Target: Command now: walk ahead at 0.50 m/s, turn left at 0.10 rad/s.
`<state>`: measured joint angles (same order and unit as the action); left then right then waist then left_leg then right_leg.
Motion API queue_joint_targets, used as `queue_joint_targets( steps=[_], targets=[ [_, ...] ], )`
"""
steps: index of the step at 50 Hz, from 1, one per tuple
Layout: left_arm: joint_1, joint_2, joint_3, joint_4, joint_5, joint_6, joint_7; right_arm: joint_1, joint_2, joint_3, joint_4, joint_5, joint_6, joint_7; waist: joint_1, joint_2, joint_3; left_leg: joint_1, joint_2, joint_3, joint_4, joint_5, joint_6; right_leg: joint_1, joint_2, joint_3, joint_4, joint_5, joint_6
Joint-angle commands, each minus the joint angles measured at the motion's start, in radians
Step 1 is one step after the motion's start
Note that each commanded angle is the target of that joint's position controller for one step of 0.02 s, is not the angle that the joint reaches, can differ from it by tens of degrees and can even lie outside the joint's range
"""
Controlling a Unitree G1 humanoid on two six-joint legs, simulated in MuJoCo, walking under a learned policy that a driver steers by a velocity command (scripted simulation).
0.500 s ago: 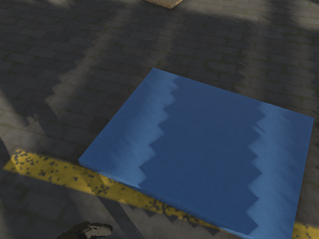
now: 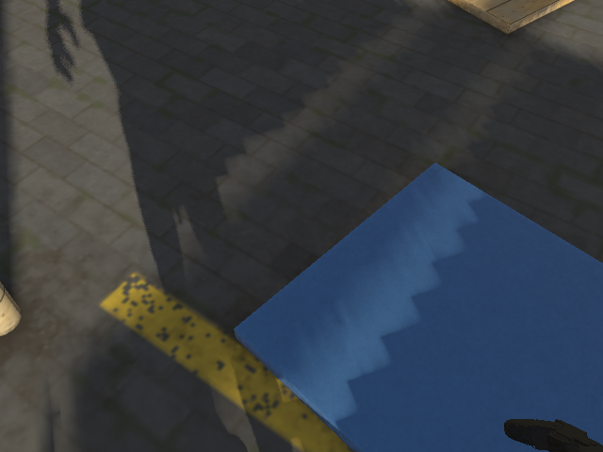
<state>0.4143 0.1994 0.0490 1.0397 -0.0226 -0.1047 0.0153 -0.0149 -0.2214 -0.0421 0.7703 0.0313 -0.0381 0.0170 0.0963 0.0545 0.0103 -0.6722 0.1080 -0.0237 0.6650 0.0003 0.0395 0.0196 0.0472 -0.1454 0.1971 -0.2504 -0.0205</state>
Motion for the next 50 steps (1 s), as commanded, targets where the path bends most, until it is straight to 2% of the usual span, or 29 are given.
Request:
queue_joint_targets(
  steps=[1, 3, 4, 5, 6, 7, 8, 9, 10, 11, 12, 13, 17, 20, 24, 28, 31, 32, 33, 34, 35, 36, 37, 38, 39, 41, 43, 46, 50],
  targets=[
    [0.021, 0.168, 0.033, -0.021, -0.004, -0.003, 0.001, -0.173, -0.059, -0.011, -0.124, 0.004, -0.025, 0.011, -0.008, -0.091, 0.079, -0.075, -0.005, 0.015, -0.09, -0.055, 0.022, 0.093, -0.329, 0.169, -0.033, 0.33, -0.149],
    [0.017, 0.169, 0.035, -0.008, -0.005, 0.003, -0.001, -0.158, -0.069, -0.018, -0.138, 0.006, -0.03, 0.015, -0.039, -0.115, 0.052, 0.076, -0.047, 0.048, -0.128, -0.11, 0.056, 0.065, -0.332, 0.152, 0.015, 0.475, -0.139],
    [-0.005, 0.185, 0.037, -0.007, -0.007, 0.006, -0.001, -0.087, -0.093, -0.031, -0.122, 0.001, -0.032, 0.014, -0.087, -0.139, 0.013, 0.194, -0.078, 0.07, -0.158, -0.118, 0.077, 0.065, -0.316, 0.129, 0.095, 0.636, -0.125],
    [-0.032, 0.181, 0.034, -0.015, -0.008, 0.012, 0.002, 0.077, -0.134, -0.056, -0.071, -0.005, -0.033, 0.008, -0.168, -0.141, -0.074, 0.413, -0.115, 0.092, -0.179, -0.098, 0.105, 0.017, -0.272, 0.086, 0.259, 0.759, -0.103],
    [-0.075, 0.171, 0.027, -0.051, 0.005, 0.011, 0.007, 0.294, -0.207, -0.087, -0.004, -0.018, -0.035, -0.001, -0.244, -0.1, -0.218, 0.76, -0.026, -0.012, -0.089, 0.046, 0.141, -0.198, -0.218, 0.052, 0.514, 0.63, -0.066],
    [-0.017, 0.09, -0.004, -0.084, 0.014, -0.003, -0.005, 0.444, -0.293, -0.104, 0.032, -0.033, -0.027, -0.007, -0.24, 0.143, -0.382, 1.143, 0.217, -0.445, -0.186, -0.105, 0.288, -0.6, -0.059, 0.048, 0.892, 0.159, 0.006],
    [0.008, 0.082, -0.007, -0.058, 0.002, -0.024, -0.017, 0.453, -0.222, -0.082, 0.029, -0.029, -0.023, -0.003, -0.238, 0.172, -0.464, 1.164, 0.302, -0.685, -0.329, -0.116, 0.322, -0.721, -0.011, 0.225, 1.094, -0.315, 0.001],
    [-0.059, 0.124, 0.016, -0.074, -0.031, -0.028, -0.02, 0.365, -0.169, -0.066, 0.028, -0.031, -0.027, -0.001, -0.217, 0.113, -0.31, 1.029, 0.276, -0.533, -0.336, -0.1, 0.268, -0.82, -0.064, 0.262, 1.183, -0.276, -0.011],
    [-0.124, 0.12, 0.015, -0.1, -0.036, -0.025, -0.012, 0.266, -0.124, -0.055, 0.015, -0.019, -0.034, 0.0, -0.175, 0.055, -0.193, 0.855, 0.238, -0.372, -0.356, -0.053, 0.222, -0.821, -0.121, 0.233, 1.149, -0.18, -0.023],
    [-0.159, 0.111, 0.021, -0.111, -0.025, -0.016, 0.0, 0.193, -0.088, -0.047, 0.012, -0.019, -0.046, 0.006, -0.133, 0.011, -0.124, 0.706, 0.195, -0.272, -0.404, -0.036, 0.193, -0.779, -0.159, 0.227, 1.076, -0.094, -0.024],
    [-0.145, 0.113, 0.033, -0.105, -0.022, 0.005, 0.005, 0.166, -0.051, -0.038, 0.016, -0.029, -0.057, 0.007, -0.099, 0.019, -0.083, 0.617, 0.167, -0.206, -0.444, -0.036, 0.167, -0.721, -0.187, 0.236, 1.03, -0.056, -0.026],
    [-0.117, 0.089, 0.034, -0.103, -0.019, 0.021, 0.003, 0.16, -0.045, -0.038, 0.03, -0.036, -0.062, 0.006, -0.073, 0.047, -0.069, 0.551, 0.155, -0.164, -0.472, -0.041, 0.155, -0.673, -0.196, 0.244, 1.009, -0.026, -0.025],
    [-0.147, 0.064, 0.041, -0.113, -0.014, 0.053, 0.004, 0.248, -0.097, -0.055, 0.083, -0.061, -0.072, -0.017, -0.068, 0.028, -0.013, 0.54, 0.175, -0.065, -0.538, -0.001, 0.175, -0.796, -0.176, 0.277, 1.045, 0.103, -0.012],
    [-0.222, 0.082, 0.049, -0.143, -0.009, 0.066, 0.007, 0.268, -0.081, -0.045, 0.109, -0.056, -0.066, -0.031, -0.067, 0.013, 0.047, 0.573, 0.182, 0.003, -0.555, -0.033, 0.152, -0.941, -0.16, 0.32, 1.04, 0.165, -0.011],
    [-0.357, 0.056, 0.028, -0.199, 0.011, 0.069, -0.019, 0.295, -0.101, -0.045, 0.121, -0.046, -0.06, -0.046, -0.105, 0.005, 0.081, 0.529, 0.123, 0.165, -0.587, 0.014, 0.111, -0.845, -0.146, 0.176, 0.798, 0.271, -0.01],
    [-0.457, 0.028, 0.01, -0.272, 0.007, 0.067, -0.048, 0.389, -0.138, -0.057, 0.157, -0.029, -0.036, -0.058, -0.139, -0.004, 0.096, 0.755, 0.213, 0.194, -0.519, 0.218, 0.107, -0.938, -0.149, 0.119, 0.76, 0.122, -0.054],
    [-0.397, 0.07, 0.024, -0.3, 0.011, 0.066, -0.067, 0.326, -0.175, -0.06, 0.123, -0.024, -0.014, -0.067, -0.068, 0.074, 0.005, 0.761, 0.205, 0.266, -0.323, 0.797, 0.068, -0.708, -0.059, 0.003, 0.719, -0.057, -0.112],
    [-0.32, 0.1, 0.038, -0.296, 0.008, 0.069, -0.069, 0.304, -0.198, -0.064, 0.115, -0.018, -0.01, -0.072, -0.02, 0.108, -0.048, 0.759, 0.201, 0.272, -0.205, 0.986, 0.057, -0.59, -0.011, -0.025, 0.689, -0.091, -0.135],
    [-0.159, 0.156, 0.065, -0.266, 0.002, 0.068, -0.069, 0.263, -0.214, -0.063, 0.106, -0.009, -0.006, -0.075, 0.078, 0.093, -0.125, 0.711, 0.166, 0.283, 0.001, 0.998, 0.034, -0.359, 0.037, -0.019, 0.553, -0.005, -0.17],
    [-0.015, 0.265, 0.108, -0.237, 0.001, 0.072, -0.055, 0.274, -0.203, -0.058, 0.084, -0.005, -0.016, -0.08, 0.126, -0.039, -0.209, 0.476, 0.109, 0.27, 0.31, 0.614, -0.016, -0.049, -0.05, 0.223, 0.398, 0.011, -0.224],
    [-0.044, 0.355, 0.122, -0.255, -0.01, 0.07, -0.047, 0.346, -0.039, -0.012, 0.018, -0.032, -0.05, -0.062, -0.005, -0.394, -0.318, 0.039, -0.149, 0.14, 0.709, -0.397, -0.081, 0.242, -0.32, 0.904, 0.175, -0.219, -0.416],
    [-0.05, 0.28, 0.093, -0.274, 0.013, 0.058, -0.042, 0.244, -0.135, -0.035, 0.011, -0.013, -0.1, -0.035, 0.035, -0.238, -0.368, -0.025, -0.137, -0.116, 0.792, -0.429, -0.038, 0.223, -0.338, 1.034, 0.063, -0.22, -0.376],
    [-0.083, 0.21, 0.072, -0.278, 0.032, 0.045, -0.038, 0.188, -0.148, -0.046, -0.009, 0.028, -0.113, -0.024, 0.016, -0.173, -0.246, -0.089, -0.098, -0.102, 0.784, -0.385, -0.015, 0.132, -0.337, 0.89, 0.088, -0.164, -0.336],
    [-0.129, 0.185, 0.063, -0.276, 0.018, 0.031, -0.043, 0.156, -0.12, -0.041, -0.017, 0.014, -0.118, -0.03, -0.027, -0.046, -0.135, -0.067, -0.054, -0.091, 0.696, -0.335, -0.005, -0.024, -0.295, 0.762, 0.095, -0.035, -0.306],
    [-0.179, 0.15, 0.053, -0.275, 0.011, 0.021, -0.043, 0.152, -0.122, -0.05, -0.017, -0.016, -0.11, -0.04, -0.065, -0.031, -0.099, -0.013, -0.013, -0.085, 0.604, -0.304, -0.004, -0.128, -0.255, 0.639, 0.095, 0.073, -0.277],
    [-0.207, 0.115, 0.041, -0.291, 0.011, 0.015, -0.035, 0.186, -0.118, -0.058, -0.021, -0.02, -0.084, -0.046, -0.111, -0.08, -0.08, 0.072, 0.002, -0.078, 0.553, -0.282, -0.008, -0.225, -0.198, 0.532, 0.066, 0.162, -0.274],
    [-0.158, 0.135, 0.044, -0.289, 0.008, 0.011, -0.027, 0.168, -0.11, -0.06, -0.03, -0.033, -0.067, -0.04, -0.11, -0.078, -0.065, 0.025, -0.001, -0.058, 0.519, -0.252, -0.024, -0.216, -0.191, 0.503, 0.032, 0.205, -0.279],
    [-0.112, 0.167, 0.052, -0.298, 0.001, 0.022, -0.004, 0.044, -0.086, -0.046, -0.078, -0.047, -0.061, -0.039, -0.087, -0.056, -0.016, -0.032, -0.019, -0.028, 0.283, -0.141, -0.065, -0.243, -0.162, 0.449, 0.004, 0.196, -0.254],
    [-0.08, 0.188, 0.06, -0.314, 0.0, 0.026, 0.002, -0.072, -0.072, -0.035, -0.111, -0.034, -0.069, -0.027, -0.039, -0.14, -0.009, 0.066, -0.081, -0.018, -0.004, 0.043, -0.083, -0.264, -0.128, 0.418, 0.024, 0.182, -0.218]
  ],
)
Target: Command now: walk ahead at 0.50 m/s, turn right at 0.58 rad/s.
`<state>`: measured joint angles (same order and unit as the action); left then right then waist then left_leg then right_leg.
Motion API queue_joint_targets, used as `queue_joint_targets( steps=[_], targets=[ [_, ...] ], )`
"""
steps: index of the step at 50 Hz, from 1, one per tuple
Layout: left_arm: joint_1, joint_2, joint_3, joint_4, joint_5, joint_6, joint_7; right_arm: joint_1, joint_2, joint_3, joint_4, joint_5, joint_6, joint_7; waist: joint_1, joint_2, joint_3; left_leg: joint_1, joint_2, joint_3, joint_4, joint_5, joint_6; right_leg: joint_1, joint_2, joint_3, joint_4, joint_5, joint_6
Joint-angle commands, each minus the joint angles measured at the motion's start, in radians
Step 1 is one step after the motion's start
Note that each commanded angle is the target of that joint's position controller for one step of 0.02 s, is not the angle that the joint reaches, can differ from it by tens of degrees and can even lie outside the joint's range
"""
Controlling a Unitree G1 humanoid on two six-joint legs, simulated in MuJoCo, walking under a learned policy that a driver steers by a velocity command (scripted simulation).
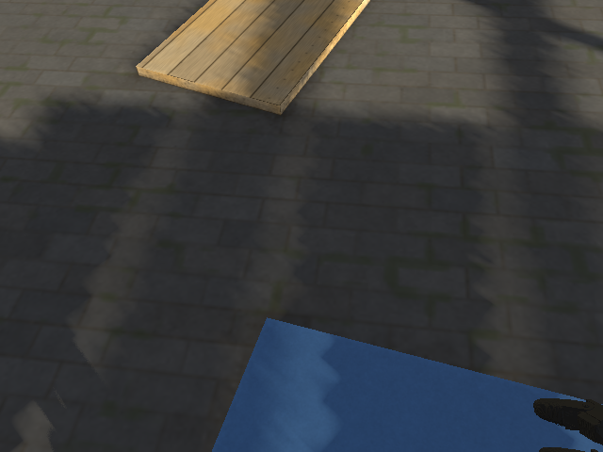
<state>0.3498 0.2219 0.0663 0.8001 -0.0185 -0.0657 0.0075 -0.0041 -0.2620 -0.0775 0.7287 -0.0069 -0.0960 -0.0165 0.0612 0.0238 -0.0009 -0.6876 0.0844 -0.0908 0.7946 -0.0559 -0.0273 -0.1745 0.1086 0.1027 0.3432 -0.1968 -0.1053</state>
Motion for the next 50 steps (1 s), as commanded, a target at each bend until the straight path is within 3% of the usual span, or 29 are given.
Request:
queue_joint_targets(
  steps=[1, 4, 6, 8, 9, 10, 11, 12, 13, 14, 15, 17, 19, 22, 27, 31, 34, 35, 36, 37, 38, 39, 40, 41, 42, 43, 45, 48, 50],
  targets=[
    [-0.003, 0.172, 0.046, -0.073, -0.009, -0.011, 0.009, -0.11, -0.036, 0.001, -0.08, 0.01, -0.014, 0.01, 0.008, -0.117, 0.009, 0.087, -0.064, 0.048, -0.181, 0.111, -0.019, -0.056, -0.197, 0.184, -0.115, 0.111, -0.13],
    [0.04, 0.169, 0.048, -0.066, -0.013, 0.002, 0.01, -0.16, -0.059, -0.001, -0.112, 0.02, -0.03, 0.025, 0.033, -0.115, 0.008, 0.097, -0.081, 0.028, -0.272, 0.093, -0.014, 0.025, -0.227, 0.256, -0.047, 0.092, -0.128],
    [0.037, 0.174, 0.052, -0.071, -0.012, 0.012, 0.016, -0.143, -0.083, -0.009, -0.118, 0.022, -0.043, 0.037, 0.019, -0.134, -0.004, 0.15, -0.092, 0.016, -0.323, 0.053, 0.001, 0.067, -0.238, 0.307, 0.012, 0.105, -0.115],
    [0.0, 0.178, 0.057, -0.09, -0.01, 0.02, 0.019, -0.046, -0.111, -0.024, -0.1, 0.021, -0.054, 0.039, -0.037, -0.169, -0.033, 0.287, -0.108, 0.033, -0.364, -0.002, 0.033, 0.063, -0.224, 0.328, 0.1, 0.206, -0.09],
    [-0.022, 0.159, 0.05, -0.106, -0.009, 0.019, 0.017, 0.057, -0.136, -0.039, -0.079, 0.013, -0.058, 0.035, -0.091, -0.161, -0.096, 0.452, -0.095, 0.036, -0.384, 0.012, 0.065, 0.03, -0.179, 0.3, 0.207, 0.287, -0.059],
    [-0.045, 0.108, 0.031, -0.133, 0.004, 0.014, 0.009, 0.219, -0.187, -0.054, -0.063, -0.006, -0.059, 0.028, -0.166, -0.086, -0.232, 0.72, 0.055, -0.096, -0.347, -0.019, 0.136, -0.093, -0.129, 0.231, 0.462, 0.212, -0.021],
    [0.1, 0.045, 0.013, -0.15, -0.011, 0.007, 0.009, 0.324, -0.251, -0.067, -0.044, -0.021, -0.048, 0.024, -0.115, 0.22, -0.371, 1.084, 0.295, -0.512, -0.388, -0.122, 0.297, -0.444, 0.015, 0.104, 0.783, -0.292, 0.058],
    [0.135, 0.126, 0.017, -0.14, -0.029, 0.004, 0.012, 0.325, -0.19, -0.054, -0.039, 0.003, -0.039, 0.027, -0.114, 0.273, -0.357, 1.081, 0.358, -0.714, -0.462, -0.372, 0.329, -0.604, -0.061, 0.091, 0.963, -0.38, 0.072],
    [0.041, 0.191, 0.034, -0.141, -0.026, 0.01, 0.013, 0.278, -0.108, -0.033, -0.058, 0.007, -0.028, 0.019, -0.144, 0.139, -0.217, 0.957, 0.312, -0.577, -0.486, -0.424, 0.284, -0.652, -0.105, 0.079, 1.028, -0.284, 0.085],
    [-0.036, 0.194, 0.035, -0.159, -0.011, 0.015, 0.013, 0.238, -0.087, -0.021, -0.061, 0.003, -0.015, 0.015, -0.138, 0.056, -0.126, 0.821, 0.268, -0.429, -0.498, -0.336, 0.246, -0.633, -0.139, 0.039, 1.028, -0.207, 0.091],
    [-0.08, 0.181, 0.037, -0.177, 0.0, 0.015, 0.008, 0.212, -0.077, -0.014, -0.052, -0.003, -0.009, 0.015, -0.119, 0.038, -0.059, 0.705, 0.224, -0.336, -0.524, -0.239, 0.229, -0.611, -0.164, 0.035, 0.987, -0.158, 0.09],
    [-0.074, 0.146, 0.036, -0.188, -0.011, 0.022, -0.004, 0.199, -0.061, -0.007, -0.037, -0.011, -0.013, 0.016, -0.081, 0.074, -0.019, 0.59, 0.166, -0.193, -0.572, -0.133, 0.208, -0.547, -0.202, 0.023, 0.927, -0.118, 0.081],
    [-0.085, 0.115, 0.028, -0.201, -0.014, 0.031, -0.008, 0.21, -0.074, -0.013, -0.016, 0.002, -0.022, 0.019, -0.072, 0.079, -0.004, 0.56, 0.164, -0.115, -0.607, -0.058, 0.222, -0.556, -0.218, 0.006, 0.877, -0.109, 0.086],
    [-0.143, 0.105, 0.02, -0.223, -0.006, 0.038, -0.01, 0.227, -0.121, -0.027, 0.011, -0.001, -0.025, 0.015, -0.076, 0.047, 0.008, 0.577, 0.184, -0.027, -0.632, 0.046, 0.238, -0.603, -0.236, 0.002, 0.763, -0.023, 0.105],
    [-0.28, 0.09, 0.006, -0.247, -0.007, 0.027, -0.037, 0.256, -0.163, -0.033, 0.04, 0.006, -0.01, 0.011, -0.124, 0.034, 0.039, 0.605, 0.157, 0.141, -0.629, 0.101, 0.192, -0.543, -0.222, -0.064, 0.479, 0.204, 0.093],
    [-0.368, 0.096, 0.005, -0.288, -0.013, 0.03, -0.06, 0.304, -0.202, -0.043, 0.066, 0.024, 0.01, 0.012, -0.147, 0.042, 0.074, 0.702, 0.195, 0.195, -0.603, 0.146, 0.167, -0.517, -0.2, -0.12, 0.345, 0.147, 0.059],
    [-0.295, 0.152, 0.035, -0.292, -0.003, 0.037, -0.065, 0.295, -0.248, -0.057, 0.066, 0.039, 0.028, 0.005, -0.079, 0.081, 0.009, 0.759, 0.197, 0.26, -0.415, 0.59, 0.134, -0.346, -0.111, -0.2, 0.291, 0.001, 0.001],
    [-0.156, 0.188, 0.059, -0.257, -0.002, 0.04, -0.061, 0.281, -0.253, -0.057, 0.063, 0.043, 0.037, 0.0, 0.005, 0.071, -0.061, 0.732, 0.17, 0.294, -0.236, 0.694, 0.111, -0.164, -0.062, -0.226, 0.227, 0.037, -0.03],
    [0.029, 0.254, 0.094, -0.207, -0.004, 0.046, -0.046, 0.294, -0.221, -0.045, 0.055, 0.033, 0.037, -0.006, 0.086, 0.029, -0.154, 0.558, 0.132, 0.31, 0.017, 0.584, 0.073, 0.135, -0.059, -0.168, 0.21, 0.084, -0.071],
    [0.072, 0.371, 0.113, -0.2, -0.012, 0.046, -0.029, 0.364, -0.091, -0.001, 0.002, -0.021, 0.024, 0.003, 0.016, -0.25, -0.233, 0.118, -0.002, 0.292, 0.402, -0.26, 0.011, 0.496, -0.329, 0.295, 0.2, 0.089, -0.209],
    [0.09, 0.354, 0.096, -0.238, -0.011, 0.028, -0.036, 0.325, -0.099, 0.014, -0.037, -0.002, -0.016, 0.016, 0.032, -0.264, -0.424, -0.077, -0.116, 0.056, 0.602, -0.56, 0.004, 0.619, -0.457, 0.744, 0.003, -0.127, -0.342],
    [0.076, 0.277, 0.073, -0.225, -0.001, 0.017, -0.043, 0.202, -0.176, -0.008, -0.061, 0.042, -0.037, 0.026, 0.07, -0.152, -0.318, -0.176, -0.061, 0.004, 0.625, -0.46, 0.021, 0.557, -0.426, 0.627, -0.04, -0.117, -0.272],
    [0.029, 0.249, 0.064, -0.22, -0.002, 0.01, -0.042, 0.172, -0.165, -0.001, -0.073, 0.044, -0.048, 0.025, 0.039, -0.119, -0.203, -0.176, -0.024, 0.017, 0.555, -0.371, 0.035, 0.412, -0.388, 0.495, -0.038, -0.046, -0.237],
    [-0.043, 0.221, 0.053, -0.23, -0.001, 0.009, -0.039, 0.178, -0.159, -0.001, -0.059, 0.019, -0.048, 0.016, -0.011, -0.046, -0.137, -0.111, 0.014, 0.015, 0.477, -0.307, 0.029, 0.258, -0.347, 0.392, -0.036, 0.051, -0.205],
    [-0.096, 0.198, 0.043, -0.243, 0.009, 0.009, -0.036, 0.197, -0.168, -0.008, -0.053, 0.004, -0.039, 0.011, -0.054, -0.057, -0.102, -0.031, 0.038, 0.011, 0.414, -0.27, 0.021, 0.134, -0.314, 0.32, -0.05, 0.149, -0.192],
    [-0.125, 0.19, 0.038, -0.252, 0.016, 0.008, -0.033, 0.212, -0.172, -0.012, -0.05, 0.0, -0.025, 0.013, -0.081, -0.074, -0.086, 0.026, 0.046, 0.009, 0.375, -0.25, 0.014, 0.053, -0.292, 0.292, -0.074, 0.182, -0.188],
    [-0.129, 0.193, 0.039, -0.241, 0.013, 0.001, -0.025, 0.216, -0.147, -0.007, -0.046, -0.006, -0.004, 0.011, -0.096, -0.072, -0.072, 0.064, 0.037, 0.028, 0.29, -0.226, -0.011, -0.033, -0.27, 0.244, -0.095, 0.24, -0.195],
    [-0.09, 0.22, 0.047, -0.211, 0.009, 0.002, -0.002, 0.116, -0.098, 0.012, -0.068, -0.017, 0.002, 0.011, -0.07, -0.073, -0.043, 0.078, 0.007, 0.044, 0.083, -0.049, -0.036, -0.094, -0.225, 0.162, -0.095, 0.275, -0.172],
    [-0.068, 0.214, 0.045, -0.195, 0.013, 0.001, 0.006, 0.082, -0.089, 0.018, -0.058, -0.013, -0.007, 0.023, -0.045, -0.095, -0.055, 0.129, -0.008, 0.044, -0.014, 0.13, -0.031, -0.098, -0.209, 0.125, -0.071, 0.261, -0.144]
  ],
)
Over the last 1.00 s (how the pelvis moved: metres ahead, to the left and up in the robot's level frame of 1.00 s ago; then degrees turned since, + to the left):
0.52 -0.08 0.05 -25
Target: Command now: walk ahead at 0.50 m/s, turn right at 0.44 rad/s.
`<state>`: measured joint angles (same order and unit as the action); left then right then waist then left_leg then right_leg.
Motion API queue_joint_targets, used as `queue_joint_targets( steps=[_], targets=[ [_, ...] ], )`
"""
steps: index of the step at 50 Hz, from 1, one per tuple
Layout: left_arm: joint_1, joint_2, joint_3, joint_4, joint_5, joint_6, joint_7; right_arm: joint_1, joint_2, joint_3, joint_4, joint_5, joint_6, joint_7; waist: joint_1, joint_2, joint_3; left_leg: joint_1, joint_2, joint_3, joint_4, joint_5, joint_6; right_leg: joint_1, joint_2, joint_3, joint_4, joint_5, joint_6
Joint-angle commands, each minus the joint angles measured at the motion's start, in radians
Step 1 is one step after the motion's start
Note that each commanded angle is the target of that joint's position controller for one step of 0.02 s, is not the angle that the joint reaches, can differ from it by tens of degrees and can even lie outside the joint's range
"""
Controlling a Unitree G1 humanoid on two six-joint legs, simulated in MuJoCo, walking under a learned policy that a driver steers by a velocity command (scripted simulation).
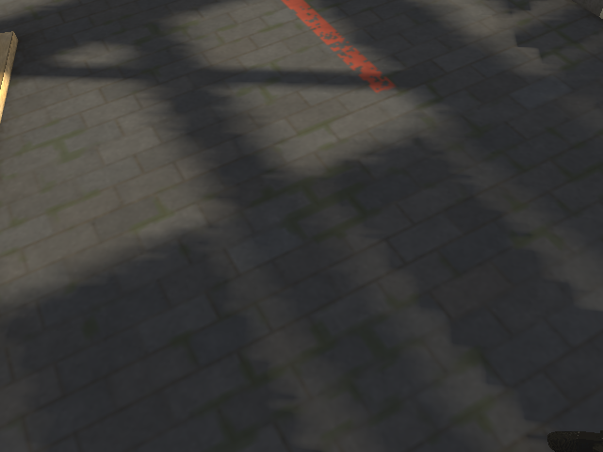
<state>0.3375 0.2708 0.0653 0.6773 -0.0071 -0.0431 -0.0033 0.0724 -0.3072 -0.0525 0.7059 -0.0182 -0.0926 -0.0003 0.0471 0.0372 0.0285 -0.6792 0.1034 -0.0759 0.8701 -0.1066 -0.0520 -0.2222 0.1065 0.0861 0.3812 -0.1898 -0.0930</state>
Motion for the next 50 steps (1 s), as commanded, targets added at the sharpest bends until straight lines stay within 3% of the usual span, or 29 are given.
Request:
queue_joint_targets(
  steps=[1, 4, 9, 11, 12, 13, 14, 15, 16, 17, 18, 19, 21, 23, 25, 28, 30, 33, 35, 36, 37, 38, 39, 40, 41, 42, 43, 45, 50],
  targets=[
    [-0.037, 0.159, 0.043, -0.062, -0.001, -0.024, 0.017, -0.019, -0.057, -0.01, -0.036, 0.006, -0.015, 0.013, -0.017, -0.105, -0.073, 0.124, -0.033, 0.024, -0.148, 0.242, 0.0, -0.048, -0.2, 0.137, -0.102, 0.207, -0.146],
    [0.028, 0.154, 0.042, -0.021, -0.017, -0.027, 0.023, -0.123, -0.06, -0.007, -0.069, 0.013, -0.029, 0.034, 0.029, -0.093, -0.013, 0.083, -0.03, -0.005, -0.303, 0.336, 0.026, 0.002, -0.226, 0.181, -0.047, 0.046, -0.136],
    [0.067, 0.16, 0.048, 0.005, -0.012, -0.005, 0.032, -0.141, -0.072, -0.014, -0.088, 0.03, -0.027, 0.062, 0.047, -0.118, 0.011, 0.092, -0.046, -0.017, -0.391, 0.195, 0.06, 0.084, -0.261, 0.278, 0.109, 0.036, -0.129],
    [0.067, 0.166, 0.051, 0.009, -0.009, 0.003, 0.03, -0.092, -0.082, -0.022, -0.079, 0.032, -0.028, 0.059, 0.027, -0.13, 0.006, 0.144, -0.055, 0.007, -0.42, 0.073, 0.084, 0.114, -0.263, 0.291, 0.184, 0.145, -0.109],
    [0.061, 0.157, 0.046, 0.008, -0.008, 0.005, 0.026, -0.021, -0.092, -0.031, -0.057, 0.026, -0.031, 0.054, -0.01, -0.113, -0.035, 0.253, -0.075, 0.042, -0.461, 0.081, 0.106, 0.113, -0.226, 0.264, 0.281, 0.24, -0.089],
    [0.063, 0.122, 0.032, 0.006, -0.006, 0.001, 0.017, 0.094, -0.125, -0.045, -0.032, 0.01, -0.037, 0.05, -0.063, -0.082, -0.123, 0.46, -0.058, 0.044, -0.41, 0.131, 0.136, 0.042, -0.169, 0.209, 0.452, 0.289, -0.06],
    [0.11, 0.051, 0.005, -0.005, 0.0, -0.007, 0.013, 0.275, -0.186, -0.056, -0.011, -0.011, -0.04, 0.047, -0.112, 0.06, -0.29, 0.802, 0.12, -0.148, -0.289, 0.27, 0.22, -0.188, -0.101, 0.133, 0.805, 0.003, -0.003],
    [0.273, 0.011, -0.013, 0.02, -0.009, -0.027, 0.009, 0.382, -0.236, -0.072, 0.036, 0.016, -0.027, 0.052, -0.078, 0.309, -0.41, 1.083, 0.309, -0.574, -0.38, 0.168, 0.406, -0.508, 0.038, 0.058, 1.131, -0.512, 0.083],
    [0.191, 0.094, -0.003, -0.008, -0.033, -0.038, 0.016, 0.43, -0.197, -0.068, 0.062, 0.061, -0.011, 0.055, -0.131, 0.232, -0.374, 1.116, 0.318, -0.737, -0.507, -0.218, 0.42, -0.701, -0.035, 0.066, 1.187, -0.428, 0.094],
    [-0.012, 0.151, 0.01, -0.053, -0.033, -0.042, 0.022, 0.353, -0.13, -0.048, 0.036, 0.049, 0.001, 0.043, -0.165, 0.108, -0.198, 0.983, 0.263, -0.618, -0.542, -0.25, 0.363, -0.774, -0.092, 0.016, 1.178, -0.33, 0.09],
    [-0.118, 0.146, 0.007, -0.086, -0.009, -0.045, 0.03, 0.276, -0.117, -0.035, 0.015, 0.026, 0.009, 0.037, -0.145, 0.011, -0.106, 0.816, 0.216, -0.521, -0.56, -0.167, 0.33, -0.752, -0.122, -0.015, 1.14, -0.249, 0.086],
    [-0.135, 0.125, 0.005, -0.101, 0.013, -0.047, 0.034, 0.229, -0.109, -0.026, 0.001, 0.014, 0.01, 0.034, -0.106, -0.002, -0.054, 0.676, 0.186, -0.467, -0.567, -0.059, 0.327, -0.698, -0.149, -0.008, 1.059, -0.197, 0.088],
    [-0.092, 0.073, -0.003, -0.108, 0.026, -0.044, 0.031, 0.207, -0.078, -0.016, 0.002, 0.011, 0.007, 0.03, -0.044, 0.053, -0.049, 0.541, 0.108, -0.362, -0.591, 0.097, 0.314, -0.592, -0.184, -0.011, 0.939, -0.18, 0.091],
    [-0.082, 0.049, -0.013, -0.111, 0.029, -0.046, 0.03, 0.221, -0.094, -0.023, 0.012, 0.017, 0.003, 0.023, -0.027, 0.048, -0.067, 0.506, 0.095, -0.308, -0.597, 0.244, 0.325, -0.59, -0.192, -0.033, 0.869, -0.16, 0.102],
    [-0.163, 0.057, -0.013, -0.13, 0.034, -0.057, 0.028, 0.242, -0.101, -0.029, 0.027, 0.031, 0.002, 0.003, -0.039, 0.034, -0.051, 0.475, 0.058, -0.238, -0.62, 0.301, 0.305, -0.565, -0.19, -0.029, 0.658, 0.036, 0.128],
    [-0.315, -0.003, -0.033, -0.149, 0.021, -0.07, 0.01, 0.306, -0.103, -0.03, 0.059, 0.04, 0.022, -0.017, -0.095, 0.046, -0.04, 0.376, -0.021, -0.145, -0.628, 0.273, 0.248, -0.326, -0.1, -0.075, 0.292, 0.28, 0.158],
    [-0.358, 0.016, -0.025, -0.151, 0.0, -0.071, 0.0, 0.347, -0.116, -0.035, 0.07, 0.048, 0.03, -0.022, -0.113, 0.063, -0.036, 0.418, 0.004, -0.187, -0.618, 0.202, 0.25, -0.278, -0.076, -0.059, 0.199, 0.313, 0.163],
    [-0.395, 0.06, -0.003, -0.159, -0.007, -0.081, -0.01, 0.375, -0.105, -0.038, 0.074, 0.053, 0.047, -0.025, -0.111, 0.07, -0.032, 0.541, 0.046, -0.287, -0.538, 0.147, 0.226, -0.252, -0.075, -0.021, 0.088, 0.232, 0.13],
    [-0.308, 0.093, 0.019, -0.137, -0.004, -0.089, -0.008, 0.349, -0.106, -0.044, 0.058, 0.046, 0.054, -0.028, -0.056, 0.087, -0.075, 0.554, 0.025, -0.3, -0.441, 0.226, 0.198, -0.104, -0.079, -0.031, 0.032, 0.175, 0.083],
    [-0.196, 0.126, 0.035, -0.12, 0.009, -0.092, -0.001, 0.326, -0.087, -0.039, 0.039, 0.038, 0.05, -0.023, 0.004, 0.079, -0.16, 0.494, -0.022, -0.267, -0.304, 0.25, 0.171, 0.091, -0.135, -0.005, 0.053, 0.171, 0.039],
    [-0.012, 0.195, 0.054, -0.103, 0.022, -0.088, 0.01, 0.305, -0.039, -0.023, 0.0, 0.017, 0.044, -0.021, 0.081, -0.031, -0.316, 0.324, -0.093, -0.187, -0.023, 0.044, 0.134, 0.389, -0.319, 0.164, 0.112, 0.199, -0.03],
    [0.055, 0.241, 0.065, -0.055, 0.014, -0.074, 0.002, 0.471, 0.031, 0.004, -0.012, 0.04, 0.031, -0.014, 0.015, -0.374, -0.459, -0.016, -0.195, -0.1, 0.283, -0.506, 0.082, 0.689, -0.55, 0.59, 0.056, 0.037, -0.205],
    [0.063, 0.153, 0.05, -0.06, 0.001, -0.066, 0.001, 0.441, -0.068, -0.018, 0.006, 0.057, 0.032, -0.016, 0.045, -0.265, -0.381, -0.139, -0.117, -0.111, 0.411, -0.484, 0.07, 0.628, -0.536, 0.659, -0.013, -0.213, -0.185],
    [0.015, 0.106, 0.036, -0.062, 0.002, -0.062, 0.007, 0.322, -0.114, -0.035, -0.015, 0.056, 0.039, -0.016, 0.062, -0.174, -0.23, -0.171, -0.088, -0.084, 0.434, -0.371, 0.063, 0.487, -0.481, 0.502, -0.045, -0.22, -0.138],
    [-0.049, 0.094, 0.028, -0.06, 0.01, -0.058, 0.006, 0.261, -0.105, -0.037, -0.032, 0.044, 0.044, -0.018, 0.034, -0.104, -0.136, -0.135, -0.052, -0.053, 0.41, -0.288, 0.057, 0.334, -0.436, 0.384, -0.077, -0.103, -0.116],
    [-0.092, 0.073, 0.022, -0.05, 0.015, -0.057, 0.002, 0.232, -0.093, -0.04, -0.047, 0.033, 0.047, -0.014, 0.005, -0.105, -0.076, -0.105, -0.027, -0.05, 0.371, -0.245, 0.055, 0.22, -0.402, 0.307, -0.111, -0.024, -0.113],
    [-0.122, 0.062, 0.018, -0.043, 0.023, -0.06, 0.001, 0.24, -0.072, -0.04, -0.053, 0.038, 0.056, -0.008, -0.028, -0.14, -0.048, -0.051, -0.004, -0.05, 0.349, -0.224, 0.053, 0.133, -0.375, 0.237, -0.145, 0.02, -0.103],
    [-0.148, 0.06, 0.021, -0.023, 0.016, -0.069, -0.003, 0.248, -0.034, -0.035, -0.057, 0.043, 0.072, -0.004, -0.054, -0.156, -0.028, -0.011, 0.008, -0.03, 0.311, -0.204, 0.044, 0.052, -0.358, 0.136, -0.196, 0.081, -0.104],
    [-0.134, 0.131, 0.044, 0.035, 0.015, -0.071, 0.004, 0.143, -0.018, -0.022, -0.093, 0.033, 0.076, 0.011, -0.045, -0.1, -0.017, -0.026, 0.024, -0.015, 0.093, -0.001, 0.029, 0.067, -0.365, -0.039, -0.228, 0.215, -0.105]
  ],
)
Over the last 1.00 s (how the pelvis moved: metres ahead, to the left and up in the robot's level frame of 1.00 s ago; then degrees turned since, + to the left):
0.49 -0.14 0.00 -36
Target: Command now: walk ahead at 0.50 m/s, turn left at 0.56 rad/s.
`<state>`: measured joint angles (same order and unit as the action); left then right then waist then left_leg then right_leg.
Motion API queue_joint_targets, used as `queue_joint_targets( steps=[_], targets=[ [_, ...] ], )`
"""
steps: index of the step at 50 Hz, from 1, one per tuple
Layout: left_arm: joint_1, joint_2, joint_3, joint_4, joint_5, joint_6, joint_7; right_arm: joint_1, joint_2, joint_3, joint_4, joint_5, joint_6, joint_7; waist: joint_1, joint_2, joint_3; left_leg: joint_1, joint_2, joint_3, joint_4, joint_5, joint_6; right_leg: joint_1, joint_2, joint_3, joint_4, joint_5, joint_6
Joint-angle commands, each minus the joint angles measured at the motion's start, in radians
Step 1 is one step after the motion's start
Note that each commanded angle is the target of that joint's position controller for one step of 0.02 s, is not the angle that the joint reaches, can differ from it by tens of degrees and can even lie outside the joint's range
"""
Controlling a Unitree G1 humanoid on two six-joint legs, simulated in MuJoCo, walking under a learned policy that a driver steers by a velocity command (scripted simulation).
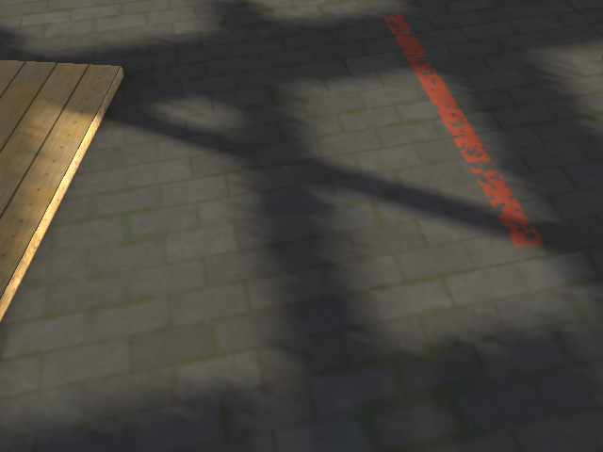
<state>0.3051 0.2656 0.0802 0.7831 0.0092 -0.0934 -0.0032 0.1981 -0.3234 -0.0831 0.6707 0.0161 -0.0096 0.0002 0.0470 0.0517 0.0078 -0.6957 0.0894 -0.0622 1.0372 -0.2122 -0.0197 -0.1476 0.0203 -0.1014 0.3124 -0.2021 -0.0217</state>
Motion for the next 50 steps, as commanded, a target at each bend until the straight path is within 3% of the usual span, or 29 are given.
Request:
queue_joint_targets(
  steps=[1, 4, 8, 9, 10, 11, 12, 13, 14, 15, 16, 17, 18, 20, 24, 28, 33, 36, 37, 38, 39, 40, 41, 42, 43, 44, 45, 47, 50],
  targets=[
    [-0.098, 0.146, 0.031, -0.063, -0.004, -0.017, 0.007, -0.013, 0.0, 0.011, -0.065, 0.0, -0.011, 0.017, -0.034, -0.114, 0.007, 0.005, 0.033, -0.015, -0.133, 0.153, 0.002, 0.0, -0.271, 0.113, -0.156, 0.238, -0.165],
    [-0.06, 0.178, 0.039, -0.038, -0.016, -0.007, 0.01, -0.113, -0.002, 0.016, -0.095, 0.002, -0.018, 0.034, 0.003, -0.104, 0.024, 0.048, 0.015, 0.03, -0.277, 0.216, 0.022, 0.041, -0.272, 0.043, -0.142, 0.222, -0.134],
    [-0.021, 0.222, 0.054, -0.009, -0.038, 0.014, 0.01, -0.179, -0.028, 0.008, -0.144, 0.001, -0.012, 0.049, 0.01, -0.118, 0.048, 0.067, -0.017, 0.085, -0.369, 0.073, 0.074, 0.152, -0.313, 0.0, -0.07, 0.311, -0.1],
    [-0.025, 0.238, 0.058, -0.007, -0.042, 0.021, 0.012, -0.156, -0.043, -0.001, -0.147, -0.002, -0.01, 0.05, -0.011, -0.132, 0.03, 0.127, -0.048, 0.118, -0.384, 0.018, 0.096, 0.167, -0.312, -0.024, -0.001, 0.476, -0.088],
    [-0.036, 0.248, 0.06, -0.008, -0.046, 0.027, 0.015, -0.075, -0.067, -0.018, -0.131, -0.005, -0.008, 0.049, -0.065, -0.133, -0.02, 0.255, -0.097, 0.161, -0.425, 0.009, 0.122, 0.16, -0.29, -0.065, 0.133, 0.654, -0.069],
    [-0.023, 0.223, 0.05, -0.008, -0.042, 0.032, 0.019, 0.094, -0.12, -0.05, -0.082, -0.001, -0.006, 0.041, -0.144, -0.106, -0.107, 0.5, -0.155, 0.179, -0.468, 0.052, 0.158, 0.08, -0.247, -0.106, 0.352, 0.722, -0.039],
    [0.0, 0.167, 0.026, -0.03, -0.005, 0.028, 0.021, 0.263, -0.219, -0.085, -0.052, 0.009, 0.002, 0.02, -0.202, 0.046, -0.208, 0.813, 0.003, -0.086, -0.48, 0.1, 0.23, -0.191, -0.199, -0.121, 0.699, 0.378, 0.015],
    [0.062, 0.059, -0.014, -0.094, 0.017, -0.002, 0.008, 0.213, -0.313, -0.084, -0.078, 0.012, -0.012, 0.024, -0.088, 0.267, -0.32, 1.052, 0.219, -0.679, -0.651, -0.142, 0.417, -0.577, 0.005, 0.039, 0.996, -0.399, 0.065],
    [-0.051, 0.16, 0.005, -0.093, -0.024, -0.029, -0.003, 0.241, -0.216, -0.06, -0.094, 0.006, -0.026, 0.03, -0.175, 0.125, -0.355, 1.066, 0.234, -0.732, -0.742, -0.218, 0.399, -0.679, -0.028, 0.195, 1.075, -0.364, 0.047],
    [-0.116, 0.182, 0.01, -0.116, -0.05, -0.043, -0.007, 0.207, -0.171, -0.045, -0.082, -0.002, -0.038, 0.031, -0.167, 0.095, -0.221, 0.971, 0.209, -0.596, -0.741, -0.139, 0.361, -0.739, -0.064, 0.18, 1.049, -0.269, 0.026],
    [-0.124, 0.166, 0.004, -0.109, -0.032, -0.049, 0.001, 0.151, -0.145, -0.035, -0.087, 0.0, -0.042, 0.028, -0.126, 0.008, -0.156, 0.833, 0.167, -0.486, -0.732, -0.028, 0.33, -0.687, -0.105, 0.181, 0.969, -0.188, 0.018],
    [-0.126, 0.168, 0.009, -0.104, -0.006, -0.047, 0.008, 0.088, -0.118, -0.027, -0.096, -0.006, -0.042, 0.025, -0.086, -0.01, -0.108, 0.702, 0.133, -0.4, -0.738, 0.095, 0.309, -0.612, -0.13, 0.181, 0.885, -0.14, 0.024],
    [-0.113, 0.17, 0.013, -0.101, -0.001, -0.037, 0.006, 0.051, -0.098, -0.018, -0.111, -0.017, -0.043, 0.021, -0.052, 0.004, -0.094, 0.619, 0.108, -0.355, -0.759, 0.178, 0.303, -0.543, -0.145, 0.189, 0.848, -0.109, 0.027],
    [-0.087, 0.144, 0.009, -0.086, 0.002, -0.015, 0.003, 0.031, -0.084, -0.012, -0.104, -0.017, -0.049, 0.013, -0.027, 0.005, -0.089, 0.552, 0.096, -0.29, -0.787, 0.294, 0.312, -0.499, -0.143, 0.167, 0.784, -0.076, 0.05],
    [-0.174, 0.09, -0.016, -0.09, -0.002, 0.001, -0.005, 0.079, -0.093, -0.01, -0.048, -0.014, -0.06, -0.003, -0.061, 0.005, -0.038, 0.526, 0.06, -0.133, -0.823, 0.391, 0.268, -0.512, -0.143, 0.138, 0.556, 0.163, 0.074],
    [-0.289, 0.079, -0.029, -0.111, -0.024, -0.004, -0.024, 0.127, -0.11, -0.009, -0.001, -0.014, -0.069, -0.002, -0.118, 0.013, 0.015, 0.544, 0.064, -0.067, -0.864, 0.258, 0.228, -0.466, -0.113, 0.116, 0.344, 0.37, 0.045],
    [-0.361, 0.09, -0.03, -0.153, -0.032, -0.006, -0.054, 0.173, -0.121, -0.016, 0.061, -0.013, -0.061, -0.002, -0.141, -0.005, 0.07, 0.75, 0.143, -0.038, -0.825, 0.326, 0.212, -0.569, -0.084, 0.124, 0.251, 0.259, -0.017],
    [-0.297, 0.111, -0.019, -0.155, -0.026, -0.006, -0.066, 0.145, -0.144, -0.023, 0.062, -0.012, -0.045, -0.014, -0.095, 0.027, 0.009, 0.812, 0.144, 0.016, -0.697, 0.704, 0.174, -0.457, -0.022, 0.07, 0.241, 0.117, -0.063],
    [-0.217, 0.137, -0.004, -0.138, -0.022, -0.002, -0.063, 0.132, -0.152, -0.025, 0.057, -0.014, -0.037, -0.02, -0.051, 0.04, -0.053, 0.813, 0.126, 0.043, -0.587, 0.89, 0.156, -0.338, 0.019, 0.034, 0.24, 0.09, -0.084],
    [-0.076, 0.177, 0.019, -0.104, -0.02, 0.001, -0.056, 0.112, -0.148, -0.02, 0.047, -0.014, -0.03, -0.028, 0.026, 0.019, -0.133, 0.749, 0.083, 0.087, -0.397, 0.955, 0.124, -0.134, 0.048, 0.028, 0.207, 0.141, -0.115],
    [0.082, 0.251, 0.04, -0.084, -0.019, 0.008, -0.044, 0.127, -0.117, -0.004, 0.021, -0.034, -0.034, -0.037, 0.078, -0.087, -0.25, 0.518, 0.039, 0.12, -0.09, 0.653, 0.082, 0.173, -0.115, 0.27, 0.223, 0.225, -0.185],
    [0.11, 0.301, 0.049, -0.078, -0.031, 0.004, -0.048, 0.255, -0.003, 0.031, 0.002, -0.047, -0.059, -0.016, -0.009, -0.335, -0.356, 0.09, -0.178, 0.062, 0.248, -0.268, 0.009, 0.514, -0.333, 0.802, 0.126, 0.026, -0.376],
    [0.129, 0.209, 0.028, -0.08, -0.044, 0.008, -0.044, 0.173, -0.08, 0.023, 0.005, -0.022, -0.088, 0.0, 0.061, -0.23, -0.371, -0.031, -0.146, -0.075, 0.331, -0.331, 0.021, 0.56, -0.325, 0.883, 0.031, -0.128, -0.351],
    [0.075, 0.189, 0.022, -0.094, -0.035, 0.011, -0.035, 0.068, -0.112, 0.015, -0.034, 0.011, -0.109, 0.01, 0.069, -0.179, -0.229, -0.096, -0.099, -0.071, 0.315, -0.246, 0.032, 0.45, -0.303, 0.754, 0.005, -0.108, -0.311],
    [0.021, 0.185, 0.02, -0.11, -0.027, 0.014, -0.029, 0.01, -0.103, 0.02, -0.05, 0.003, -0.122, 0.007, 0.046, -0.069, -0.149, -0.077, -0.06, -0.056, 0.247, -0.178, 0.037, 0.311, -0.269, 0.666, -0.008, -0.019, -0.288],
    [-0.023, 0.17, 0.015, -0.12, -0.023, 0.017, -0.026, -0.015, -0.104, 0.014, -0.057, -0.02, -0.126, 0.002, 0.012, -0.026, -0.085, -0.039, -0.036, -0.045, 0.166, -0.143, 0.027, 0.188, -0.239, 0.601, -0.026, 0.097, -0.28],
    [-0.044, 0.157, 0.008, -0.133, -0.012, 0.017, -0.022, -0.001, -0.102, 0.01, -0.062, -0.029, -0.12, 0.0, -0.023, -0.052, -0.074, 0.023, -0.02, -0.048, 0.126, -0.122, 0.019, 0.109, -0.213, 0.561, -0.047, 0.179, -0.28],
    [-0.065, 0.15, 0.007, -0.14, -0.017, 0.019, -0.016, 0.036, -0.085, 0.012, -0.059, -0.033, -0.102, -0.003, -0.056, -0.09, -0.055, 0.058, -0.007, -0.034, 0.042, -0.122, -0.008, 0.029, -0.188, 0.509, -0.074, 0.253, -0.288],
    [-0.044, 0.184, 0.017, -0.127, -0.023, 0.022, 0.001, -0.023, -0.048, 0.025, -0.074, -0.039, -0.085, -0.01, -0.048, -0.092, -0.018, 0.074, -0.019, 0.004, -0.123, -0.009, -0.052, -0.084, -0.147, 0.422, -0.092, 0.315, -0.273]
  ],
)
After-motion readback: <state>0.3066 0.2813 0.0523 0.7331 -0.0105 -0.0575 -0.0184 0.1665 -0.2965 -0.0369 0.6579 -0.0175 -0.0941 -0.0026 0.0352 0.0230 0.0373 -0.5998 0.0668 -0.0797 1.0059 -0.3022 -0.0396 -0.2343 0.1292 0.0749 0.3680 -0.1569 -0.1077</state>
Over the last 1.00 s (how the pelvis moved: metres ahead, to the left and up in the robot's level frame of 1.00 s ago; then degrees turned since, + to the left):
0.56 0.06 -0.05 17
